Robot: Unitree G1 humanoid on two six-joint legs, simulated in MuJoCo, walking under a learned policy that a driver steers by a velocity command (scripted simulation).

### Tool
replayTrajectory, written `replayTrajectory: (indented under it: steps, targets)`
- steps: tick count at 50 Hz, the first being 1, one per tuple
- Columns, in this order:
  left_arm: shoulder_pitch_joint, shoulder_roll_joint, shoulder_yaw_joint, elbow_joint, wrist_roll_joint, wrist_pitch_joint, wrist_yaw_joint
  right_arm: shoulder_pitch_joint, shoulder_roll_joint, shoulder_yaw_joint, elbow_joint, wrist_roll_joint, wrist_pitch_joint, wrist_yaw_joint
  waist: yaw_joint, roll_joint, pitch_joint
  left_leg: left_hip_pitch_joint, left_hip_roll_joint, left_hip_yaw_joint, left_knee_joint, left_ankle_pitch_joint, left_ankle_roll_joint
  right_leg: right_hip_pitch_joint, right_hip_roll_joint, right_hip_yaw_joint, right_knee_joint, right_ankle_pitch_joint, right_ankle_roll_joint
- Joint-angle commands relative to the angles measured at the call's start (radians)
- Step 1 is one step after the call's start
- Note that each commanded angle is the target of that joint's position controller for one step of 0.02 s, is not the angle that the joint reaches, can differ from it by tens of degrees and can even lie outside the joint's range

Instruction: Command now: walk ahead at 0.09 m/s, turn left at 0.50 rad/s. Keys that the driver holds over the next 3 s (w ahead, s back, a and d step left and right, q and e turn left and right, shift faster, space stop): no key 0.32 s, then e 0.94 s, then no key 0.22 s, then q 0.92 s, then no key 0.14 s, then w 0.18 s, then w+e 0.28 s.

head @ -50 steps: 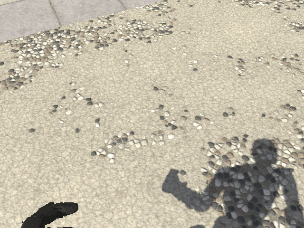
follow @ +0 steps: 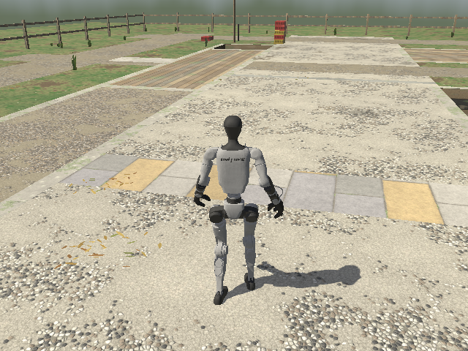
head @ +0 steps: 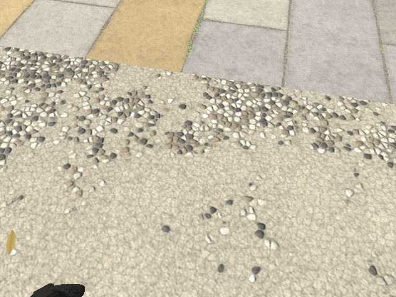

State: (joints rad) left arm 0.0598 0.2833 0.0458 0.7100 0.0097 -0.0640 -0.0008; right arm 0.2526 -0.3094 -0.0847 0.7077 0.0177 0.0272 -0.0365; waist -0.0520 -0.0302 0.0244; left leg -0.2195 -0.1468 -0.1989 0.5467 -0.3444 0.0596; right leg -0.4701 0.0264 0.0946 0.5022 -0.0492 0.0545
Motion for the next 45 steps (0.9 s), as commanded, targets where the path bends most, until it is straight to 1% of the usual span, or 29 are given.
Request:
replayTrajectory:
  steps: [1,2,3,4,5,7,9,11,13,16,17,18,19,20,21,22,24,27,29,31,32,33,34,35,36,37,38,41,45]
  targets:
    - [0.103,0.195,0.057,-0.052,0.027,-0.027,0.013,-0.036,-0.047,-0.002,-0.095,-0.021,-0.018,-0.004,0.073,0.022,-0.212,-0.050,0.116,-0.108,0.237,0.195,0.010,0.363,-0.221,0.154,-0.103,0.419,-0.111]
    - [0.110,0.220,0.058,-0.047,0.053,-0.011,0.015,0.122,-0.023,0.005,-0.090,-0.015,-0.021,-0.005,-0.006,-0.227,-0.258,-0.274,-0.030,-0.012,0.454,-0.381,-0.057,0.551,-0.430,0.450,-0.095,0.680,-0.320]
    - [0.116,0.168,0.052,-0.044,0.020,-0.001,0.013,0.179,-0.114,-0.010,-0.060,-0.013,-0.017,-0.002,-0.004,-0.213,-0.288,-0.334,0.044,-0.010,0.602,-0.380,-0.097,0.534,-0.481,0.578,-0.119,0.475,-0.382]
    - [0.085,0.111,0.035,-0.062,0.006,0.004,0.012,0.100,-0.171,-0.027,-0.047,-0.005,-0.002,-0.006,0.033,-0.116,-0.215,-0.352,0.071,0.000,0.679,-0.309,-0.120,0.476,-0.405,0.449,-0.116,0.346,-0.346]
    - [0.063,0.094,0.027,-0.061,0.009,0.014,0.009,0.042,-0.166,-0.030,-0.044,-0.005,0.015,-0.013,0.041,-0.059,-0.177,-0.354,0.083,0.022,0.694,-0.249,-0.133,0.414,-0.338,0.343,-0.124,0.243,-0.301]
    - [0.020,0.098,0.020,-0.055,0.006,0.030,0.010,0.004,-0.127,-0.022,-0.055,-0.008,0.035,-0.013,0.030,-0.067,-0.108,-0.298,0.104,0.039,0.636,-0.177,-0.144,0.281,-0.270,0.237,-0.170,0.125,-0.270]
    - [0.005,0.092,0.018,-0.043,0.011,0.039,0.010,0.013,-0.063,-0.002,-0.052,-0.006,0.031,-0.007,0.020,-0.110,-0.102,-0.209,0.111,0.106,0.467,-0.143,-0.148,0.235,-0.204,0.133,-0.190,0.101,-0.251]
    - [0.013,0.098,0.021,-0.030,0.007,0.044,0.011,-0.006,-0.035,0.012,-0.049,-0.014,0.023,-0.003,0.038,-0.142,-0.124,-0.131,0.131,0.141,0.300,-0.133,-0.147,0.249,-0.199,0.107,-0.186,0.113,-0.260]
    - [0.043,0.121,0.027,-0.015,0.001,0.050,0.011,-0.026,-0.048,0.013,-0.045,-0.013,0.019,0.003,0.063,-0.154,-0.141,-0.082,0.141,0.152,0.172,-0.070,-0.136,0.279,-0.223,0.130,-0.178,0.084,-0.276]
    - [0.043,0.120,0.020,0.001,-0.013,0.057,0.009,0.011,-0.053,0.009,-0.011,-0.017,0.016,0.014,0.033,-0.127,-0.122,0.058,0.128,0.185,-0.094,0.129,-0.087,0.216,-0.209,0.122,-0.158,-0.067,-0.237]
    - [0.083,0.090,0.007,0.022,-0.013,0.051,0.005,-0.004,-0.056,0.013,-0.014,-0.030,0.014,0.014,0.037,-0.096,-0.110,0.137,0.158,0.140,-0.160,0.187,-0.058,0.145,-0.184,0.117,-0.161,-0.151,-0.183]
    - [0.097,0.064,-0.004,0.028,0.002,0.041,-0.006,0.000,-0.101,0.008,-0.023,-0.047,0.014,0.009,0.050,-0.005,-0.109,0.206,0.266,0.033,-0.171,0.249,-0.016,0.068,-0.142,0.071,-0.106,-0.224,-0.120]
    - [0.121,0.031,-0.008,0.025,0.002,0.034,-0.012,-0.033,-0.125,0.003,-0.004,-0.052,0.011,0.011,0.105,0.175,-0.090,0.042,0.308,0.008,-0.175,0.089,0.036,0.139,-0.051,-0.039,-0.084,-0.276,-0.065]
    - [0.062,0.065,-0.004,0.024,0.009,0.036,-0.010,-0.067,-0.070,0.013,-0.016,-0.052,0.002,0.017,0.075,0.169,-0.053,-0.048,0.283,0.021,-0.211,-0.073,0.036,0.203,-0.044,-0.046,-0.047,-0.221,-0.036]
    - [0.025,0.096,0.008,0.015,0.001,0.039,-0.008,-0.075,-0.077,0.010,-0.016,-0.055,-0.005,0.015,0.061,0.166,-0.009,-0.060,0.268,0.033,-0.222,-0.114,0.018,0.168,-0.028,-0.049,-0.015,-0.191,-0.037]
    - [0.029,0.103,0.013,0.019,-0.006,0.044,-0.001,-0.068,-0.108,0.000,-0.012,-0.052,-0.011,0.009,0.058,0.175,0.011,-0.052,0.268,0.036,-0.221,-0.077,0.008,0.136,-0.022,-0.052,0.015,-0.173,-0.046]
    - [0.058,0.117,0.023,0.018,-0.015,0.053,0.003,-0.034,-0.133,-0.014,-0.006,-0.036,-0.021,-0.003,0.052,0.190,0.024,-0.019,0.319,0.020,-0.202,0.071,0.031,0.074,-0.016,-0.054,0.079,-0.154,-0.061]
    - [0.085,0.099,0.030,0.009,-0.020,0.061,-0.005,-0.042,-0.124,-0.020,-0.020,-0.026,-0.019,-0.025,0.047,0.211,-0.002,0.016,0.417,-0.013,-0.161,0.302,0.098,0.021,-0.029,-0.081,0.226,-0.277,-0.070]
    - [0.091,0.087,0.034,-0.001,-0.020,0.067,-0.016,-0.071,-0.121,-0.022,-0.033,-0.019,-0.019,-0.034,0.052,0.194,-0.008,0.033,0.456,-0.011,-0.118,0.443,0.120,0.004,-0.045,-0.095,0.269,-0.344,-0.078]
    - [0.118,0.082,0.037,0.001,-0.023,0.071,-0.026,-0.094,-0.131,-0.028,-0.038,-0.006,-0.013,-0.038,0.067,0.154,-0.023,0.019,0.428,0.051,-0.053,0.468,0.083,0.077,-0.038,-0.117,0.155,-0.250,-0.098]
    - [0.129,0.106,0.046,-0.001,-0.021,0.072,-0.027,-0.069,-0.128,-0.031,-0.031,-0.005,-0.011,-0.037,0.064,0.102,-0.030,-0.014,0.376,0.110,0.017,0.391,0.036,0.144,-0.039,-0.077,0.064,-0.087,-0.119]
    - [0.127,0.214,0.076,-0.014,-0.015,0.071,-0.019,-0.036,-0.097,-0.027,-0.051,-0.025,-0.013,-0.035,0.022,-0.124,-0.044,-0.124,0.235,0.248,0.209,0.225,-0.056,0.220,-0.155,0.172,-0.031,0.184,-0.198]
    - [0.214,0.245,0.083,-0.009,-0.003,0.067,-0.020,-0.121,-0.068,-0.013,-0.083,-0.036,-0.014,-0.036,0.102,-0.262,-0.084,-0.320,0.080,0.244,0.445,-0.205,-0.123,0.364,-0.302,0.457,-0.141,0.332,-0.365]
    - [0.257,0.211,0.065,-0.004,0.011,0.049,-0.020,-0.132,-0.051,-0.008,-0.090,-0.028,-0.018,-0.031,0.119,-0.199,-0.158,-0.384,0.094,0.111,0.625,-0.366,-0.119,0.451,-0.352,0.509,-0.153,0.346,-0.410]
    - [0.211,0.203,0.063,-0.018,0.003,0.036,-0.016,-0.111,-0.061,-0.010,-0.079,-0.016,-0.017,-0.025,0.095,-0.110,-0.159,-0.406,0.117,0.084,0.695,-0.323,-0.114,0.453,-0.333,0.441,-0.128,0.334,-0.385]
    - [0.163,0.199,0.063,-0.032,-0.012,0.033,-0.008,-0.109,-0.069,-0.014,-0.067,-0.014,-0.017,-0.026,0.080,-0.043,-0.142,-0.424,0.135,0.083,0.685,-0.254,-0.113,0.434,-0.301,0.380,-0.118,0.304,-0.344]
    - [0.127,0.189,0.060,-0.040,-0.024,0.040,0.003,-0.113,-0.086,-0.020,-0.063,-0.020,-0.019,-0.030,0.070,-0.019,-0.128,-0.414,0.155,0.079,0.631,-0.189,-0.116,0.408,-0.277,0.336,-0.124,0.269,-0.313]
    - [0.114,0.180,0.059,-0.050,-0.023,0.070,0.025,-0.108,-0.055,-0.012,-0.061,-0.013,-0.025,-0.024,0.060,-0.075,-0.128,-0.322,0.130,0.113,0.464,-0.096,-0.140,0.355,-0.197,0.273,-0.146,0.190,-0.279]
    - [0.100,0.198,0.071,-0.069,-0.024,0.090,0.038,-0.121,-0.043,-0.004,-0.061,-0.010,-0.034,-0.011,0.072,-0.103,-0.128,-0.222,0.107,0.111,0.250,-0.047,-0.151,0.309,-0.180,0.305,-0.159,0.057,-0.275]
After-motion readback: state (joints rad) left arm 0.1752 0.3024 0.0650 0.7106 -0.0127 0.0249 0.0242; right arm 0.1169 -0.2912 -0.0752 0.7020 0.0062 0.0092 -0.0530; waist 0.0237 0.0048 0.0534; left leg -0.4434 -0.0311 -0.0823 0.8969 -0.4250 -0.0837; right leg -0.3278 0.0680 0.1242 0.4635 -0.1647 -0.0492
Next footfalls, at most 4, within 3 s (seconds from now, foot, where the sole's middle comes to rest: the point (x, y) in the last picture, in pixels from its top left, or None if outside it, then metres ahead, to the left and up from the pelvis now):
0.02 right None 0.15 -0.12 -0.77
0.36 left None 0.07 0.13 -0.77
1.06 left None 0.16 0.12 -0.77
1.46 right None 0.04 -0.12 -0.77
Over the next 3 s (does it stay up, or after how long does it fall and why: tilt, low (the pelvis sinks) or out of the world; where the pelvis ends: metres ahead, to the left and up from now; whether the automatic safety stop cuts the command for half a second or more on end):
stays up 0.16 0.04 0.01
